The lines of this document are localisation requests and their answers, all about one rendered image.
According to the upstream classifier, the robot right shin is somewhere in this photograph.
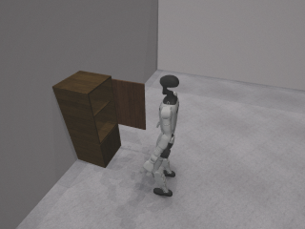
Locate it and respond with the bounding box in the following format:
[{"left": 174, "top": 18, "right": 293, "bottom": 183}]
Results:
[{"left": 161, "top": 158, "right": 171, "bottom": 174}]

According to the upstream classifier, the cupboard door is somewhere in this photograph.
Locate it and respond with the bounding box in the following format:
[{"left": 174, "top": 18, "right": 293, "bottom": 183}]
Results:
[{"left": 112, "top": 79, "right": 146, "bottom": 130}]

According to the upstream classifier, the left robot foot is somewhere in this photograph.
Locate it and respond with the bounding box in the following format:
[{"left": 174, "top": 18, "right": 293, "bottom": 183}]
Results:
[{"left": 153, "top": 188, "right": 173, "bottom": 197}]

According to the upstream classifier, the robot left forearm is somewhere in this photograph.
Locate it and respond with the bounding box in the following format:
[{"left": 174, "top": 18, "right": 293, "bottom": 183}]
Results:
[{"left": 149, "top": 135, "right": 169, "bottom": 164}]

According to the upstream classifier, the robot left upper arm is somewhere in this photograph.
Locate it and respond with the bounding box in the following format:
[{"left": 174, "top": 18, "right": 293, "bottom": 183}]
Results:
[{"left": 160, "top": 106, "right": 173, "bottom": 142}]

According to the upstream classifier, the left robot hand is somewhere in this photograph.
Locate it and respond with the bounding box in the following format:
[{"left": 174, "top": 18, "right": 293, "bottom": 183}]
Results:
[{"left": 139, "top": 160, "right": 154, "bottom": 177}]

